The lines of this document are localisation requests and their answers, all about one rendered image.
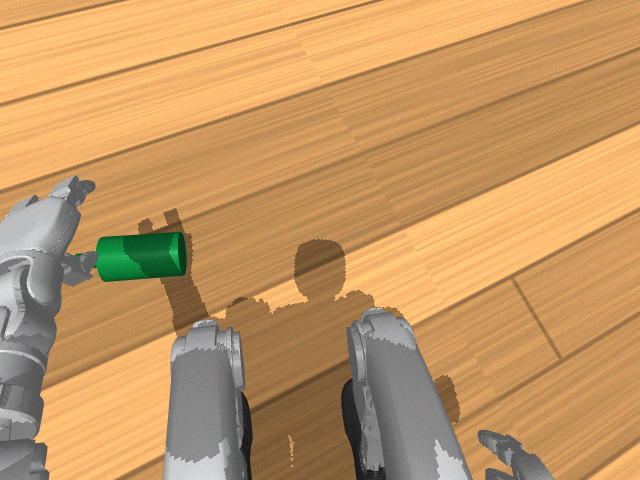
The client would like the left robot hand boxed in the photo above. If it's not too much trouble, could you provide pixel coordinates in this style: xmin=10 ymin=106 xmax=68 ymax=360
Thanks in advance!
xmin=0 ymin=175 xmax=98 ymax=286

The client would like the right robot foot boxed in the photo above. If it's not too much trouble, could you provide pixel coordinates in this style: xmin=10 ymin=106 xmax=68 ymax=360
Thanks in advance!
xmin=341 ymin=379 xmax=386 ymax=480

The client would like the left robot arm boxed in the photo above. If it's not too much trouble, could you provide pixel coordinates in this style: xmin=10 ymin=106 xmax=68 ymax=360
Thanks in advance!
xmin=0 ymin=250 xmax=64 ymax=480

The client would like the bottle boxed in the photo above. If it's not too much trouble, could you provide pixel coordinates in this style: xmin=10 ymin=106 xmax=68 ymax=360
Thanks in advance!
xmin=75 ymin=232 xmax=187 ymax=282

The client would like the right robot hand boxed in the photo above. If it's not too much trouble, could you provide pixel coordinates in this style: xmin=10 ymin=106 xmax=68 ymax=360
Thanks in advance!
xmin=478 ymin=430 xmax=555 ymax=480

